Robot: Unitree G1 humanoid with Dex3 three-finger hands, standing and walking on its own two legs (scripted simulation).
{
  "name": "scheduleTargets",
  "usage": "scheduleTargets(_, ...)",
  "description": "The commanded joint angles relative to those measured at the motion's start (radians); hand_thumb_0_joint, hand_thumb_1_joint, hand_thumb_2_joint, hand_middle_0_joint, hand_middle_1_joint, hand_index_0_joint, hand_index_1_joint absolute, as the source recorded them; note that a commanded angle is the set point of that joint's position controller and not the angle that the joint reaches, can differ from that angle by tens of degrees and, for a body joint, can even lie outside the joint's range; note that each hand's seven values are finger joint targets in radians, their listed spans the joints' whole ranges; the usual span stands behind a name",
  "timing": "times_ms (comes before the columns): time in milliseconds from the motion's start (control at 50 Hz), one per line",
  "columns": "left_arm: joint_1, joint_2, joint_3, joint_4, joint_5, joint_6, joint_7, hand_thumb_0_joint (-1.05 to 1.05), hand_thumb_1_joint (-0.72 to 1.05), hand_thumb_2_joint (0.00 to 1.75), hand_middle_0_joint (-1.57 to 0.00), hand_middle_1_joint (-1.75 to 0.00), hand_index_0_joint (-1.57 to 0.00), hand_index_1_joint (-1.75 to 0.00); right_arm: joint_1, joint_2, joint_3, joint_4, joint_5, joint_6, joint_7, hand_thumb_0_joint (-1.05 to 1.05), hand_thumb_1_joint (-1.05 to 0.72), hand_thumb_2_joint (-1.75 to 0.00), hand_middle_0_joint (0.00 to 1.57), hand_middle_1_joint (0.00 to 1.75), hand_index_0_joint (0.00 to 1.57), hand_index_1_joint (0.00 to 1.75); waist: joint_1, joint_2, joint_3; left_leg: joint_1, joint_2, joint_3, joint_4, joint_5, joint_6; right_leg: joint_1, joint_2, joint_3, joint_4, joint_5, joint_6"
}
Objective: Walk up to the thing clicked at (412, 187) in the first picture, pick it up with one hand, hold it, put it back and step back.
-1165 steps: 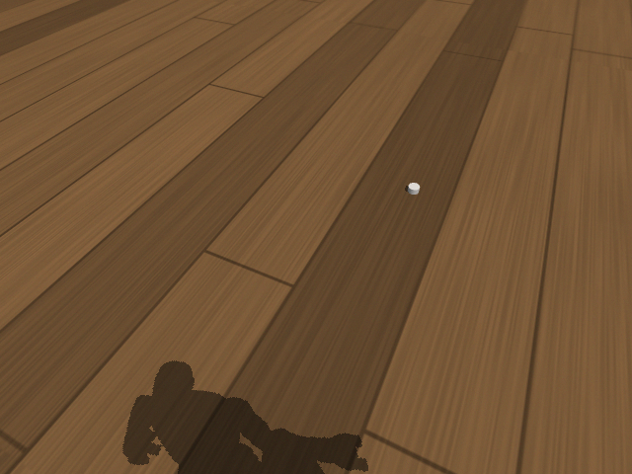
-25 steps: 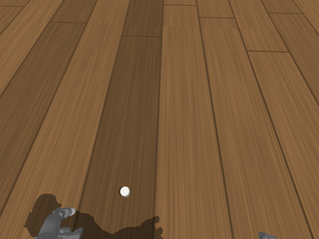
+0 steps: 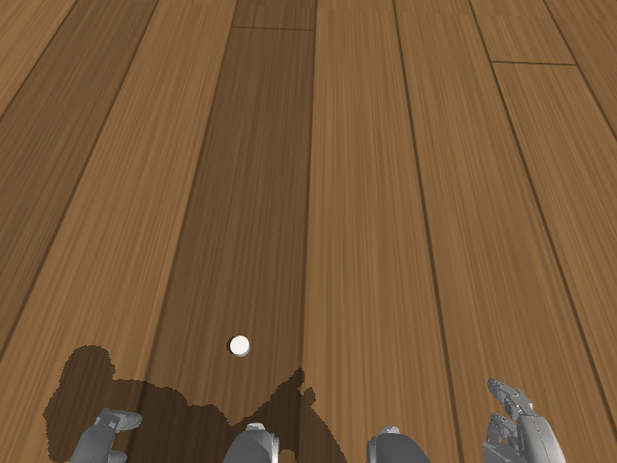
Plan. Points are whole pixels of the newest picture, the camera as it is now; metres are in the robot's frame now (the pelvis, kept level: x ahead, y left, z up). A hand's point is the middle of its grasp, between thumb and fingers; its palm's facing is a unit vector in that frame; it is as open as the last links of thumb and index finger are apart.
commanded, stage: rise first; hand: left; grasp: from above
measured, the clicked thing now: (240, 346) +0.44 +0.21 -0.68
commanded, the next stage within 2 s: none
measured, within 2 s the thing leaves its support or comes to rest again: neither
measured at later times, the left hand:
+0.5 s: hand (167, 418) +0.22 +0.27 -0.31, palm faces -0.42 -0.55 -0.72, open 13.7 cm
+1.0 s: hand (189, 374) +0.32 +0.29 -0.45, palm faces -0.46 -0.15 -0.87, open 13.2 cm
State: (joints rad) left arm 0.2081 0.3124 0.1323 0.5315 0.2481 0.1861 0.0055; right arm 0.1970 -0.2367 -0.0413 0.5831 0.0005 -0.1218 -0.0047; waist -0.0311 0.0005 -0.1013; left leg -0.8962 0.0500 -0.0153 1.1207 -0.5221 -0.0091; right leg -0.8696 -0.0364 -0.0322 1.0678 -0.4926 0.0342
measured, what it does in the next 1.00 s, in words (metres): lowers itself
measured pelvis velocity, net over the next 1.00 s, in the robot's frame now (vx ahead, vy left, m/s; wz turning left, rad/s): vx -0.09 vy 0.00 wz -0.06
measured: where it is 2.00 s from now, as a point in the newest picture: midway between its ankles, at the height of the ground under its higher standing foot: outside the picture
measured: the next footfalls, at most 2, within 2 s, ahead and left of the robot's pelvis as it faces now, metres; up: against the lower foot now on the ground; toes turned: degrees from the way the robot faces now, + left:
none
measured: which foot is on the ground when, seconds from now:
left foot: down 0.00-1.00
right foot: down 0.00-1.00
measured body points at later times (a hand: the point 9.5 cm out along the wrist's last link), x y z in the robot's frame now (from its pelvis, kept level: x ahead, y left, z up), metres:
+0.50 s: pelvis -0.04 -0.01 -0.16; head +0.14 +0.01 +0.25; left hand +0.24 +0.30 -0.27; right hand +0.15 -0.28 -0.27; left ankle +0.01 +0.12 -0.66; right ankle +0.01 -0.14 -0.66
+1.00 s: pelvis -0.09 +0.00 -0.30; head +0.12 +0.03 +0.09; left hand +0.34 +0.29 -0.40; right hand -0.01 -0.29 -0.42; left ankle +0.01 +0.12 -0.66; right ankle +0.01 -0.14 -0.66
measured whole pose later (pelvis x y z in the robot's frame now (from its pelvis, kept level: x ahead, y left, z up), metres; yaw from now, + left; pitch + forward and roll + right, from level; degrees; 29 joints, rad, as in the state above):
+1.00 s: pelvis -0.09 +0.00 -0.30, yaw -4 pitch +33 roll -6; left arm -0.67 0.66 0.13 1.14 1.07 -0.25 0.25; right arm 0.14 -0.28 -0.04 0.75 -0.07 -0.07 0.08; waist -0.12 0.00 -0.10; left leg -2.13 0.03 -0.11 2.22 -0.66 -0.02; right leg -2.08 -0.03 -0.03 2.15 -0.64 0.03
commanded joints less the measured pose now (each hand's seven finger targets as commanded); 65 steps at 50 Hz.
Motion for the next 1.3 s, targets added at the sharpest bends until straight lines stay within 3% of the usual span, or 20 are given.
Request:
scheduleTargets(0,0.048,0.169,0.065,-0.185,0.028,-0.001,0.018,0.0,-0.5,0.91,-0.13,-1.02,-0.13,-1.02,0.005,-0.152,-0.056,-0.15,0.002,-0.062,-0.009,0.0,-0.89,-0.9,0.2,0.3,0.2,0.3,0.003,0.077,-0.257,0.134,-0.02,-0.009,-0.104,0.312,0.004,0.054,0.037,-0.017,-0.049,0.227,-0.051)
scheduleTargets(40,0.063,0.173,0.07,-0.209,0.04,-0.001,0.018,0.0,-0.48,0.9,-0.13,-1.03,-0.13,-1.02,-0.004,-0.148,-0.055,-0.163,0.001,-0.071,-0.009,0.0,-0.88,-0.9,0.2,0.3,0.2,0.3,0.009,0.094,-0.255,0.101,-0.019,-0.02,-0.087,0.251,0.003,0.0,0.038,-0.017,-0.018,0.177,-0.051)
scheduleTargets(100,-0.009,0.189,0.06,-0.22,0.066,-0.015,0.023,0.0,-0.5,0.91,-0.11,-1.06,-0.12,-1.05,-0.01,-0.15,-0.049,-0.159,0.002,-0.086,-0.01,0.0,-0.88,-0.9,0.2,0.3,0.2,0.3,-0.016,0.086,-0.262,0.032,-0.022,-0.016,-0.025,0.209,0.006,-0.066,0.036,-0.011,0.034,0.156,-0.05)
scheduleTargets(220,-0.186,0.218,0.041,-0.119,0.178,-0.123,0.04,0.0,-0.47,0.92,-0.1,-1.03,-0.11,-1.03,-0.034,-0.168,-0.057,-0.139,0.001,-0.126,-0.001,0.0,-0.84,-0.89,0.2,0.3,0.2,0.3,-0.032,0.064,-0.307,-0.18,-0.035,-0.016,0.148,0.051,0.016,-0.274,0.028,0.006,0.196,0.041,-0.049)
scheduleTargets(340,-0.311,0.293,0.049,-0.032,0.324,-0.224,0.094,0.0,-0.48,0.94,-0.11,-1.03,-0.11,-1.03,-0.044,-0.199,-0.072,-0.088,0.006,-0.138,0.01,0.0,-0.86,-0.89,0.2,0.3,0.2,0.3,-0.002,0.114,-0.467,-0.284,-0.038,-0.032,0.296,0.082,0.001,-0.452,0.025,0.007,0.394,0.057,-0.06)
scheduleTargets(460,-0.453,0.381,0.082,0.081,0.441,-0.268,0.153,0.0,-0.48,0.95,-0.13,-1.02,-0.13,-1.03,-0.028,-0.218,-0.083,-0.017,-0.001,-0.113,0.027,0.0,-0.87,-0.9,0.2,0.3,0.2,0.3,0.023,0.116,-0.603,-0.402,-0.044,-0.015,0.487,0.202,0.011,-0.571,0.027,0.002,0.549,0.138,-0.064)
scheduleTargets(480,-0.494,0.376,0.069,0.095,0.462,-0.274,0.16,0.0,-0.49,0.96,-0.14,-1.01,-0.13,-1.02,-0.02,-0.221,-0.084,-0.004,-0.004,-0.107,0.031,0.0,-0.88,-0.9,0.2,0.3,0.2,0.3,0.014,0.121,-0.63,-0.402,-0.042,-0.018,0.514,0.23,0.01,-0.595,0.028,-0.004,0.577,0.154,-0.065)
scheduleTargets(540,-0.627,0.406,0.061,0.153,0.521,-0.297,0.174,0.0,-0.45,0.95,-0.14,-0.98,-0.14,-0.99,0.009,-0.221,-0.091,0.023,-0.012,-0.091,0.04,0.0,-0.86,-0.89,0.2,0.3,0.2,0.3,-0.005,0.052,-0.678,-0.52,-0.047,0.004,0.618,0.205,0.027,-0.584,0.031,0.002,0.613,0.169,-0.054)
scheduleTargets(640,-0.795,0.505,0.08,0.253,0.605,-0.349,0.189,0.0,-0.39,0.9,-0.18,-0.95,-0.18,-0.95,0.039,-0.23,-0.098,0.047,-0.027,-0.063,0.053,0.0,-0.86,-0.89,0.2,0.3,0.2,0.3,-0.005,0.033,-0.719,-0.661,-0.049,0.022,0.707,0.077,0.036,-0.614,0.033,-0.001,0.661,0.063,-0.048)
scheduleTargets(720,-0.903,0.557,0.087,0.328,0.665,-0.386,0.205,0.0,-0.41,0.92,-0.18,-0.95,-0.18,-0.95,0.044,-0.235,-0.097,0.058,-0.038,-0.038,0.058,0.0,-0.87,-0.9,0.2,0.3,0.2,0.3,-0.014,0.047,-0.69,-0.73,-0.052,0.019,0.746,-0.03,0.039,-0.71,0.039,-0.019,0.698,-0.06,-0.051)
scheduleTargets(800,-1.018,0.593,0.077,0.375,0.736,-0.416,0.229,0.0,-0.4,0.91,-0.18,-0.94,-0.18,-0.94,0.064,-0.241,-0.09,0.08,-0.048,-0.014,0.061,0.0,-0.88,-0.9,0.2,0.3,0.2,0.3,-0.042,0.091,-0.674,-0.751,-0.052,0.007,0.779,-0.07,0.038,-0.801,0.043,-0.042,0.755,-0.098,-0.057)
scheduleTargets(840,-1.041,0.619,0.082,0.415,0.761,-0.425,0.247,0.0,-0.39,0.9,-0.2,-0.91,-0.2,-0.91,0.062,-0.243,-0.082,0.085,-0.054,0.0,0.066,0.0,-0.88,-0.9,0.2,0.3,0.2,0.3,-0.041,0.122,-0.649,-0.754,-0.05,-0.003,0.787,-0.087,0.034,-0.846,0.043,-0.055,0.789,-0.113,-0.061)
scheduleTargets(880,-1.096,0.597,0.053,0.437,0.793,-0.432,0.263,0.0,-0.38,0.89,-0.2,-0.9,-0.2,-0.9,0.072,-0.249,-0.078,0.098,-0.063,0.017,0.071,0.0,-0.88,-0.9,0.2,0.3,0.2,0.3,-0.069,0.158,-0.634,-0.739,-0.046,-0.017,0.805,-0.076,0.031,-0.915,0.041,-0.068,0.822,-0.095,-0.064)
scheduleTargets(920,-1.123,0.61,0.054,0.48,0.819,-0.438,0.282,0.0,-0.38,0.89,-0.21,-0.87,-0.21,-0.87,0.08,-0.253,-0.073,0.105,-0.067,0.031,0.075,0.0,-0.89,-0.9,0.2,0.3,0.2,0.3,-0.083,0.164,-0.605,-0.763,-0.048,-0.028,0.818,-0.096,0.031,-0.955,0.04,-0.078,0.846,-0.108,-0.064)
scheduleTargets(960,-1.13,0.65,0.068,0.526,0.856,-0.443,0.3,0.0,-0.38,0.9,-0.22,-0.83,-0.22,-0.84,0.081,-0.253,-0.067,0.11,-0.076,0.044,0.081,0.0,-0.9,-0.9,0.2,0.3,0.2,0.3,-0.074,0.16,-0.591,-0.81,-0.054,-0.021,0.833,-0.127,0.035,-0.959,0.043,-0.082,0.857,-0.137,-0.065)
scheduleTargets(1020,-1.207,0.634,0.037,0.543,0.887,-0.45,0.318,0.0,-0.36,0.88,-0.23,-0.82,-0.22,-0.82,0.081,-0.259,-0.058,0.117,-0.087,0.051,0.088,0.0,-0.9,-0.9,0.2,0.3,0.2,0.3,-0.098,0.208,-0.589,-0.781,-0.051,-0.033,0.847,-0.122,0.03,-1.022,0.039,-0.089,0.891,-0.122,-0.066)
scheduleTargets(1100,-1.228,0.678,0.048,0.604,0.94,-0.455,0.347,0.0,-0.34,0.86,-0.25,-0.79,-0.24,-0.8,0.081,-0.268,-0.05,0.136,-0.1,0.061,0.095,0.0,-0.9,-0.9,0.2,0.3,0.2,0.3,-0.098,0.234,-0.576,-0.793,-0.053,-0.035,0.874,-0.112,0.027,-1.062,0.038,-0.096,0.929,-0.111,-0.068)
scheduleTargets(1120,-1.24,0.664,0.039,0.613,0.948,-0.457,0.35,0.0,-0.36,0.88,-0.25,-0.78,-0.23,-0.79,0.089,-0.266,-0.047,0.138,-0.105,0.063,0.098,0.0,-0.9,-0.9,0.2,0.3,0.2,0.3,-0.109,0.234,-0.582,-0.797,-0.054,-0.03,0.892,-0.094,0.029,-1.06,0.04,-0.096,0.933,-0.097,-0.067)
scheduleTargets(1160,-1.289,0.701,0.047,0.607,0.966,-0.463,0.363,0.0,-0.36,0.87,-0.24,-0.79,-0.24,-0.8,0.09,-0.265,-0.044,0.146,-0.114,0.066,0.101,0.0,-0.9,-0.9,0.2,0.3,0.2,0.3,-0.115,0.235,-0.604,-0.813,-0.057,-0.023,0.915,-0.089,0.032,-1.048,0.041,-0.094,0.939,-0.092,-0.068)
scheduleTargets(1280,-1.314,0.691,0.035,0.667,1.011,-0.475,0.391,0.0,-0.34,0.85,-0.25,-0.8,-0.25,-0.8,0.098,-0.267,-0.039,0.164,-0.136,0.072,0.109,0.0,-0.9,-0.9,0.2,0.3,0.2,0.3,-0.128,0.232,-0.599,-0.851,-0.06,-0.015,0.955,-0.074,0.037,-1.066,0.044,-0.1,0.965,-0.078,-0.064)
